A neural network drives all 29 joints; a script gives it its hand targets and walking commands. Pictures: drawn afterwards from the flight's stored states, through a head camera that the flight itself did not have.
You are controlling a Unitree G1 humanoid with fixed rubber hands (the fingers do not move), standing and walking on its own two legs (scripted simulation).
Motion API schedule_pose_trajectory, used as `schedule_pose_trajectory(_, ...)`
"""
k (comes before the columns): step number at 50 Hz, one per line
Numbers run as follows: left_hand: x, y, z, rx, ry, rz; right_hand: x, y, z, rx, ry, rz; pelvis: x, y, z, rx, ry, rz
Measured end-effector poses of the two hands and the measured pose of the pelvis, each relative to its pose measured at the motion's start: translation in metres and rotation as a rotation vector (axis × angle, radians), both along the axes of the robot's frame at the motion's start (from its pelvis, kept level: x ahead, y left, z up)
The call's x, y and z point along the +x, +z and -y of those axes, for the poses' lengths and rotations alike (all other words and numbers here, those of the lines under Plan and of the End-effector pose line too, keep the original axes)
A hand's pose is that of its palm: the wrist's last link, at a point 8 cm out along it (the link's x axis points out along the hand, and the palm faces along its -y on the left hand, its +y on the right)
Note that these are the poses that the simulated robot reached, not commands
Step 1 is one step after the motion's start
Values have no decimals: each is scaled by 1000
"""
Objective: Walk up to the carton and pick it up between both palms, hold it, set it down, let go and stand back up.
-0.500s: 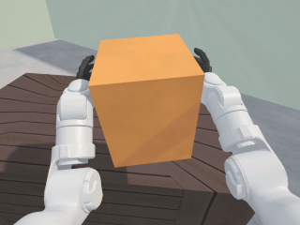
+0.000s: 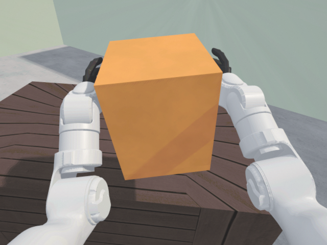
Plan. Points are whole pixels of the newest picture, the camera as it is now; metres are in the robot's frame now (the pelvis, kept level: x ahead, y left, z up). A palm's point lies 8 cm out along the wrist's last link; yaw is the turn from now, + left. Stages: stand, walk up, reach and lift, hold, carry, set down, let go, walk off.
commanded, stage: hold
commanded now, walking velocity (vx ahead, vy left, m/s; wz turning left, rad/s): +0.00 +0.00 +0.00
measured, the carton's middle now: (160, 105) +0.36 +0.00 +0.24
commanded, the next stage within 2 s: none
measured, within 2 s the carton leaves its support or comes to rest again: neither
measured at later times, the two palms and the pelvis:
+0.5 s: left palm (92, 90) +0.38 +0.16 +0.28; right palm (221, 80) +0.38 -0.14 +0.30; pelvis +0.00 +0.00 +0.00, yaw +0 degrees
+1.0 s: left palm (91, 88) +0.37 +0.16 +0.28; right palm (221, 80) +0.37 -0.14 +0.30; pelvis +0.00 +0.00 +0.00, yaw +0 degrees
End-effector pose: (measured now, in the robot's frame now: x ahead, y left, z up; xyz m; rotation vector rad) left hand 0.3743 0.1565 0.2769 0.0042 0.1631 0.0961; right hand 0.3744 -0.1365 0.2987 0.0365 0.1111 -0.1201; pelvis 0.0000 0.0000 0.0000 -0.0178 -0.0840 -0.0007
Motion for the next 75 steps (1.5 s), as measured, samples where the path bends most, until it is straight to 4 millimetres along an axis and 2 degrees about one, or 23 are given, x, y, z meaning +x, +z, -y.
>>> schedule_pose_trajectory(75,-2,2,-2,0,1,11,-2,-1,-1,3,2,-5,3,0,0,-2,10,5)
